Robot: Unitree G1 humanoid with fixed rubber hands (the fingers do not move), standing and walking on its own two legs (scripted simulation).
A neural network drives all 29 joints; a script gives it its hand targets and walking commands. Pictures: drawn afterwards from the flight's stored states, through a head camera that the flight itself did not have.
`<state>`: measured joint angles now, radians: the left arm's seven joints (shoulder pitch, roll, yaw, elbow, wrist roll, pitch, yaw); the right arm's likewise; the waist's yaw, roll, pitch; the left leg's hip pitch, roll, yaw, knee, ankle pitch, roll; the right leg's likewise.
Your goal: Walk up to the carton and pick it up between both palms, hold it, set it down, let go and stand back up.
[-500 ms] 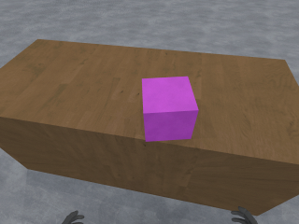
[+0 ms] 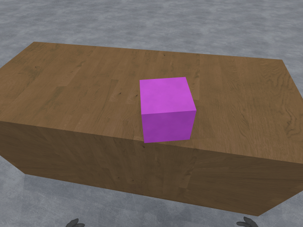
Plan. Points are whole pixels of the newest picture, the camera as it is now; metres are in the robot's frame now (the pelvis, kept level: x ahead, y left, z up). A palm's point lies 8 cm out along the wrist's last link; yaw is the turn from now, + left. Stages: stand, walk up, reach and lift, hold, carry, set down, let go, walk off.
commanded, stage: walk up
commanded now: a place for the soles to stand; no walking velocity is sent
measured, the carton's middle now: (164, 110) +0.51 -0.02 -0.03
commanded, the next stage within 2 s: none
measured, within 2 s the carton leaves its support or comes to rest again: neither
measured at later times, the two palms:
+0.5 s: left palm out of the picture +0.08 +0.26 -0.10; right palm out of the picture +0.08 -0.26 -0.11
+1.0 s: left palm out of the picture +0.09 +0.26 -0.10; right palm out of the picture +0.07 -0.26 -0.11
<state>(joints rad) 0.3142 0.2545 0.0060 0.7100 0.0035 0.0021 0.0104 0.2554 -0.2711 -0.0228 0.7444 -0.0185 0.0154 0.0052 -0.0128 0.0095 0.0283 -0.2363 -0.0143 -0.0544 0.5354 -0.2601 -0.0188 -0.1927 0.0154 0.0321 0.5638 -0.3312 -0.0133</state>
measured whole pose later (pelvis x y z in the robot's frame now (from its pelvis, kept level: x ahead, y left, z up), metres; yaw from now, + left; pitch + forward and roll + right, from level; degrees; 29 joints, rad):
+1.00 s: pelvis +0.00 +0.00 +0.00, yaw -3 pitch -2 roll +1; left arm 0.32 0.25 0.01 0.72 0.01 0.00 0.01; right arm 0.26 -0.28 -0.02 0.75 -0.02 0.01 0.00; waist -0.01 0.01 0.03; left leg -0.24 0.00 -0.01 0.54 -0.26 -0.01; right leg -0.21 0.03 0.08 0.57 -0.32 -0.01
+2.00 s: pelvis -0.01 +0.01 +0.00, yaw -8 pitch -2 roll +1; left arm 0.31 0.25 0.02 0.70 0.01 0.01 0.01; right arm 0.27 -0.29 -0.02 0.74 -0.02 0.02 0.00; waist -0.02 0.00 0.03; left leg -0.23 0.03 0.07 0.56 -0.29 -0.01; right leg -0.24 0.06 0.16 0.61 -0.32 0.00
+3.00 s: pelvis -0.01 +0.01 -0.01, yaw -11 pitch -3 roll +1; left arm 0.31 0.27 0.03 0.67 0.02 0.02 0.01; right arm 0.30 -0.30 -0.02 0.71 -0.02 0.02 0.00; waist -0.02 -0.02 0.04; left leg -0.23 0.05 0.12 0.59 -0.32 -0.01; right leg -0.27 0.08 0.21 0.66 -0.34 0.00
